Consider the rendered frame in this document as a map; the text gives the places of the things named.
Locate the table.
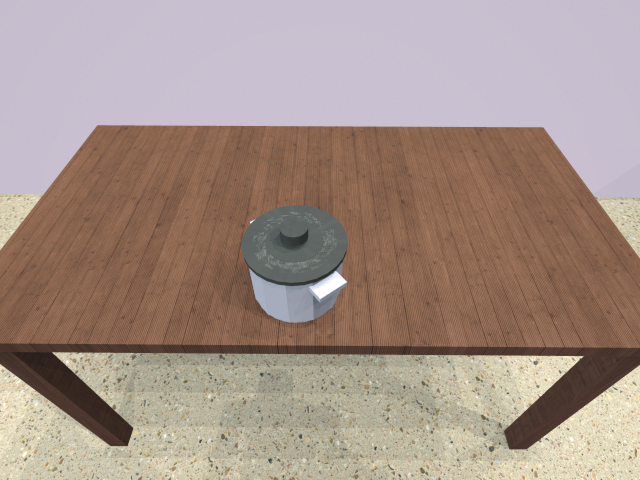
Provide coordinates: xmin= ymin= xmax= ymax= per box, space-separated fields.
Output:
xmin=0 ymin=125 xmax=640 ymax=449

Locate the knob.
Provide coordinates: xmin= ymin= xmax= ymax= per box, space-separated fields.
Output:
xmin=280 ymin=217 xmax=308 ymax=246

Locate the pot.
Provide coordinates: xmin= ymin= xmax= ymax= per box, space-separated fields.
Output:
xmin=249 ymin=220 xmax=347 ymax=323

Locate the lid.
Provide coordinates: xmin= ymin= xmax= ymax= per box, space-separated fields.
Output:
xmin=242 ymin=205 xmax=348 ymax=286

